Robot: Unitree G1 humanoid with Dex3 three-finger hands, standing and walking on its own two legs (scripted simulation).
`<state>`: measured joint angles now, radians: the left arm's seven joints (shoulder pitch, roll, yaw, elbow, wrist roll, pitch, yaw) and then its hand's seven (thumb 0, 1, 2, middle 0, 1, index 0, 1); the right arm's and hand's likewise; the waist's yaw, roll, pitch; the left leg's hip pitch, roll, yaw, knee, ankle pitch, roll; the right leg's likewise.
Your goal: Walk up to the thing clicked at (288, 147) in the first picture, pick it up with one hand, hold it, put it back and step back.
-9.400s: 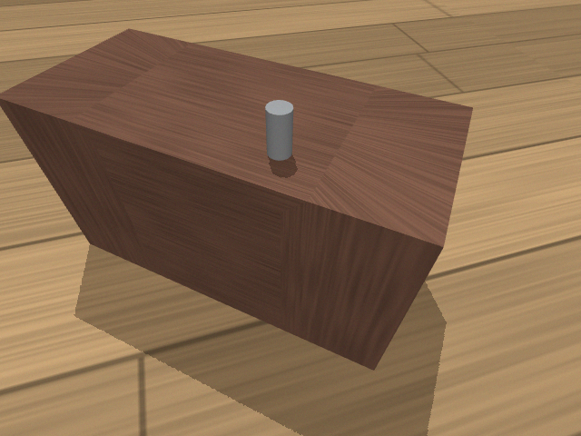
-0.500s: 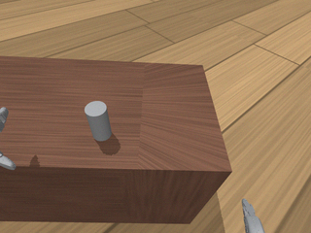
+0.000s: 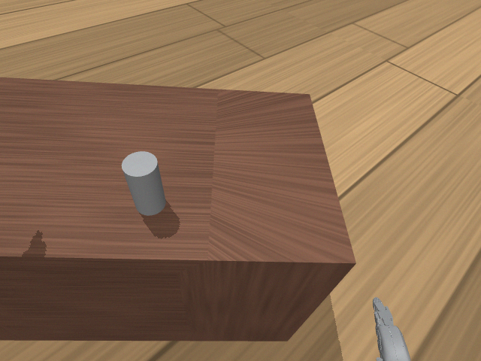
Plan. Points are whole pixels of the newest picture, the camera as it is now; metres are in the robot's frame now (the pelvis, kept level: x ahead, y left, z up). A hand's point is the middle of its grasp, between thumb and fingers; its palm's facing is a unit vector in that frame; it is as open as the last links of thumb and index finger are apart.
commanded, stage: go down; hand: left
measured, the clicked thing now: (145, 185) +0.46 +0.17 +0.00
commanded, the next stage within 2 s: approach in 1.26 s
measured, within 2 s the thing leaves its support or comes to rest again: neither
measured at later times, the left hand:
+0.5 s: hand out of the picture +0.37 +0.36 +0.12, palm faces +0.11 -0.99 +0.01, open 17.7 cm
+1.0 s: hand out of the picture +0.37 +0.37 +0.12, palm faces +0.10 -0.99 +0.01, open 17.6 cm
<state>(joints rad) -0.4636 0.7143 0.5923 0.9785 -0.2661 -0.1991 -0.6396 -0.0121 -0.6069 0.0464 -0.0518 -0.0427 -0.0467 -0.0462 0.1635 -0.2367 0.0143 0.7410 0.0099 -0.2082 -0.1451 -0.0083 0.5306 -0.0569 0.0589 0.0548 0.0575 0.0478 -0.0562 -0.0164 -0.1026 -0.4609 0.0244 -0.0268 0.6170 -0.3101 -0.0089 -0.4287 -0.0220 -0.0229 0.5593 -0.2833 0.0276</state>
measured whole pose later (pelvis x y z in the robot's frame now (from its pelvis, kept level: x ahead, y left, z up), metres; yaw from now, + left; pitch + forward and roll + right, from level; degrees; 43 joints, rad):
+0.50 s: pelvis +0.00 +0.01 -0.01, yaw +0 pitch +12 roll -2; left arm -0.56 0.78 0.61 1.04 -0.24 -0.19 -0.64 -0.01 -0.59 0.06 -0.04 -0.04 -0.04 -0.04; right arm 0.19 -0.24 0.03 0.68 0.01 -0.22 -0.14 -0.01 0.53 -0.06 0.06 0.05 0.06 0.05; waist -0.07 -0.02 -0.12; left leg -0.57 0.03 -0.03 0.72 -0.35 0.00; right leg -0.53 -0.02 -0.02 0.64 -0.32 0.03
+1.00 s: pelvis +0.00 +0.01 -0.01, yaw +0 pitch +12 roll -2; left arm -0.52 0.77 0.61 0.99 -0.24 -0.15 -0.65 -0.01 -0.57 0.06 -0.04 -0.04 -0.03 -0.04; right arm 0.22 -0.24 0.03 0.63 0.01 -0.21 -0.14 -0.01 0.52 -0.06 0.06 0.05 0.06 0.05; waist -0.06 -0.01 -0.14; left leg -0.57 0.02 -0.03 0.74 -0.38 0.00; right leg -0.53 -0.02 -0.02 0.67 -0.34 0.04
